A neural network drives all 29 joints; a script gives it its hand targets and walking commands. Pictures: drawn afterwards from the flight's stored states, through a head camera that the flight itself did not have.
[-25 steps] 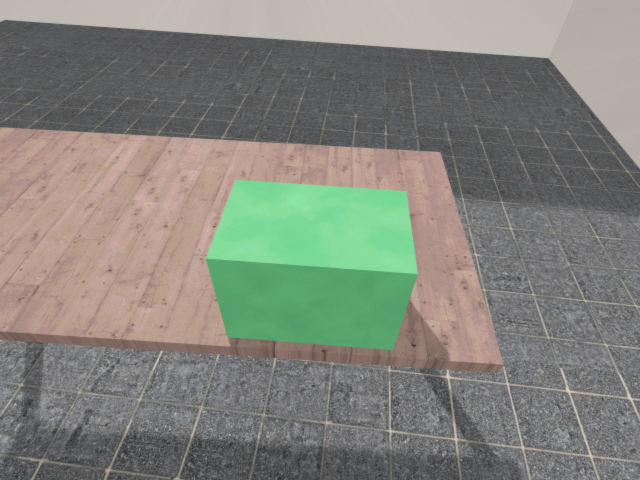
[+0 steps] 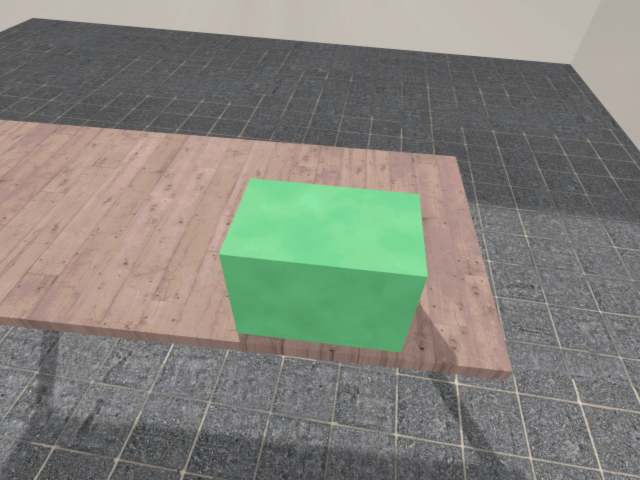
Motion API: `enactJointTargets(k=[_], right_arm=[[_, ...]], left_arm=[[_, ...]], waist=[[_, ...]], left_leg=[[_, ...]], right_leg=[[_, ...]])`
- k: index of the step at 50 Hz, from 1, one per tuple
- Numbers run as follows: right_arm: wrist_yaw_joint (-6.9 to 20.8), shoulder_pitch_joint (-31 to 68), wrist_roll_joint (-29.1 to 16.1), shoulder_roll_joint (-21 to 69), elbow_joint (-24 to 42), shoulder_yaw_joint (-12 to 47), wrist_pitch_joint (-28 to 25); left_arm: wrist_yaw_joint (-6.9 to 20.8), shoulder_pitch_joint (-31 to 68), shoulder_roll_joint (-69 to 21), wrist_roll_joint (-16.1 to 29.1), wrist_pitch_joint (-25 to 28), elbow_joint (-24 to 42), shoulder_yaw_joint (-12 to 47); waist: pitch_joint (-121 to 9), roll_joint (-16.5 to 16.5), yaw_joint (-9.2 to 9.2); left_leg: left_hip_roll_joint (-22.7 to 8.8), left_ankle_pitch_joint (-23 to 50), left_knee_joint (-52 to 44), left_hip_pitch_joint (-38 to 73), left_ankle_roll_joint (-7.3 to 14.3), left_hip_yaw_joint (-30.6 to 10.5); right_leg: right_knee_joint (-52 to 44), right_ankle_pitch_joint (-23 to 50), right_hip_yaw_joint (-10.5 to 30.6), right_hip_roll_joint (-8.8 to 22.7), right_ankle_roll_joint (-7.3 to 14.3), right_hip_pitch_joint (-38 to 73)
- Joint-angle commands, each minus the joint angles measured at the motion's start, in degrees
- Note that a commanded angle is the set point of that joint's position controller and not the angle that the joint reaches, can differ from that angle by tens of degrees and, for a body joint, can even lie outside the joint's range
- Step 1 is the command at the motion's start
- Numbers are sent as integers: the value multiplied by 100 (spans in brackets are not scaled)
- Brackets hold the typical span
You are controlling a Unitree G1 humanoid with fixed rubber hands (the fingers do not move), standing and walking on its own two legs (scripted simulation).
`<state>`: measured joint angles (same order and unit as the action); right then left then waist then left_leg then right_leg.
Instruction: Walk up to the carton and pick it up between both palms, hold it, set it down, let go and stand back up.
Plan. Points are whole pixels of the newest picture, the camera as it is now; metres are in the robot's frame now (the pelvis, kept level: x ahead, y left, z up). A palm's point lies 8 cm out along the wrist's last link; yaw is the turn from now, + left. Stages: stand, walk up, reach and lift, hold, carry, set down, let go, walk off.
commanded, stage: stand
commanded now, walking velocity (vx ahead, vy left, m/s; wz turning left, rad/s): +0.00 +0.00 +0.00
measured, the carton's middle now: (325, 265) +0.46 +0.01 +0.00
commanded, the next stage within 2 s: none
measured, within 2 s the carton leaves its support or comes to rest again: neither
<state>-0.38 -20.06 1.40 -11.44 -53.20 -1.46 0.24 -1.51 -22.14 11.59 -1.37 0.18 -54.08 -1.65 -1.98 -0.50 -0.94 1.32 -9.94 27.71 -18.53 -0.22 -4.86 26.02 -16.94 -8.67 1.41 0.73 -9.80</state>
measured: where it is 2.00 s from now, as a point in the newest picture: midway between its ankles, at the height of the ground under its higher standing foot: outside the picture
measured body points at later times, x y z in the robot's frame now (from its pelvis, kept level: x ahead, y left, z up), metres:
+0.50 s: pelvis +0.01 -0.01 +0.00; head +0.00 -0.02 +0.45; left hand -0.02 +0.21 -0.16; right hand +0.01 -0.24 -0.16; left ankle +0.05 +0.12 -0.74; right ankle -0.03 -0.10 -0.74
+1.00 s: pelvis +0.01 -0.02 +0.00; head +0.01 -0.03 +0.45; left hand -0.03 +0.20 -0.16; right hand +0.00 -0.23 -0.16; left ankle +0.05 +0.12 -0.74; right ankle -0.03 -0.10 -0.74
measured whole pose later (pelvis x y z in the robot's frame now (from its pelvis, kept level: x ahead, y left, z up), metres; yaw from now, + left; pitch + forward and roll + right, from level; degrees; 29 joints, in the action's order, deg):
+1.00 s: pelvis +0.01 -0.02 +0.00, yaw +1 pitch -1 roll +0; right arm -2.4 -17.9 0.7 -7.1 -64.6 0.5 0.7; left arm -2.4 -20.8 7.9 -0.9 -0.2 -64.7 -0.7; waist 0.5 -0.7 -0.8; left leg 0.3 -11.0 27.2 -14.9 -2.2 -6.3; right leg 25.2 -18.5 -9.9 0.2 2.4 -5.5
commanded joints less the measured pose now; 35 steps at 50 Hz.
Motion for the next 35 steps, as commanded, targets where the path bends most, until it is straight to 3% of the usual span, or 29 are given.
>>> enactJointTargets(k=[1,2,3,4,7,8,9,10,11,15,16,17,20,21,22,26,29,30,31,32,34,35], right_arm=[[-52,-194,-34,-526,169,-112,-115],[-61,-313,-3,-441,83,-97,-109],[-48,-228,-32,-516,66,-99,-119],[-60,-413,-30,-445,-10,-123,-120],[-95,-279,-19,-407,-89,-67,-75],[-93,-286,-23,-427,-134,-75,-77],[-97,-348,-19,-496,-168,-86,-68],[-111,-205,-5,-475,-181,-75,-64],[-120,-234,-22,-449,-196,-56,-63],[-114,-161,-28,-344,-355,-25,-66],[-147,-267,-26,-297,-431,-17,-47],[-156,-256,-41,-283,-486,2,-30],[-179,-246,-22,-386,-536,-17,-25],[-175,-280,-9,-338,-597,-6,-9],[-173,-361,-44,-229,-618,15,-22],[-200,-189,-36,-152,-714,56,27],[-194,-153,-46,-153,-765,43,23],[-194,-181,-42,-135,-806,36,21],[-201,-268,-78,-128,-833,61,27],[-198,-200,-37,-153,-830,62,14],[-217,-233,-33,-138,-875,54,-2],[-221,-107,-48,-211,-878,48,3]], left_arm=[[-40,-317,570,0,98,84,-121],[-43,-302,642,-4,110,82,-156],[-56,-326,645,40,119,-25,-149],[-62,-240,664,23,121,-21,-115],[-41,-264,538,36,75,-128,-89],[-75,-269,548,20,61,-195,-99],[-73,-272,496,19,41,-233,-71],[-74,-293,369,26,33,-238,-42],[-63,-230,380,38,37,-296,-47],[-66,-253,451,48,32,-448,-52],[-80,-274,374,37,45,-458,-31],[-67,-248,432,48,38,-483,-50],[-87,-176,270,49,1,-561,-9],[-101,-298,257,19,12,-620,2],[-106,-276,296,57,11,-648,-17],[-103,-306,261,64,25,-738,-11],[-124,-327,195,19,14,-803,20],[-133,-232,202,48,-7,-782,2],[-139,-262,148,40,4,-814,36],[-131,-335,172,79,0,-853,2],[-120,-204,185,33,11,-846,-4],[-116,-365,198,67,27,-876,1]], waist=[[328,44,-19],[413,-108,13],[366,42,3],[288,-21,95],[440,12,-17],[480,-90,19],[570,31,35],[541,-103,-61],[574,-92,17],[534,-21,-32],[543,-130,20],[451,153,-29],[653,47,42],[588,-136,5],[457,-116,55],[696,134,-32],[730,78,44],[765,-105,78],[647,13,113],[533,-28,44],[556,40,100],[554,-69,-28]], left_leg=[[-404,338,-401,12,205,-472],[-385,437,-366,-91,200,-465],[-344,690,-271,121,150,-338],[-337,644,-274,166,151,-381],[-412,672,-369,155,168,-482],[-422,713,-403,20,144,-501],[-369,638,-419,47,141,-477],[-423,877,-415,76,184,-472],[-408,742,-459,-25,154,-477],[-379,780,-373,150,122,-398],[-355,685,-357,120,113,-360],[-349,626,-377,156,108,-385],[-376,547,-422,81,106,-377],[-366,724,-386,54,78,-330],[-330,756,-349,197,80,-335],[-368,687,-337,154,94,-344],[-344,599,-284,201,54,-280],[-363,615,-331,192,68,-301],[-360,675,-293,206,67,-321],[-364,694,-289,286,74,-317],[-369,653,-300,255,44,-300],[-385,688,-271,228,77,-309]], right_leg=[[-697,64,720,545,220,-115],[-651,143,654,535,200,-21],[-716,314,706,606,233,-116],[-717,288,707,579,243,-64],[-682,191,597,509,222,-57],[-680,322,566,542,218,75],[-636,281,592,563,225,-6],[-613,412,568,536,215,44],[-632,277,530,516,215,79],[-736,339,584,550,227,30],[-758,310,584,610,241,86],[-769,151,537,549,257,125],[-795,184,592,582,252,66],[-756,355,541,615,256,206],[-723,362,527,600,280,142],[-754,344,497,541,270,80],[-832,303,534,565,267,-29],[-802,310,529,572,280,-46],[-812,400,536,570,268,121],[-795,342,508,559,279,96],[-790,202,509,542,290,87],[-809,264,555,594,279,108]])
